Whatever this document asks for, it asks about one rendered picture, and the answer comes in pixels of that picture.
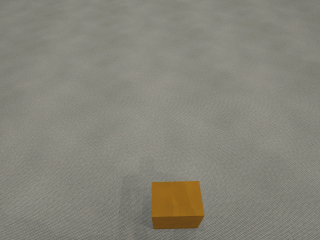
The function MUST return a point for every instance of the carton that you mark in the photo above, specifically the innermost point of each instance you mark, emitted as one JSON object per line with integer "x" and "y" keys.
{"x": 176, "y": 205}

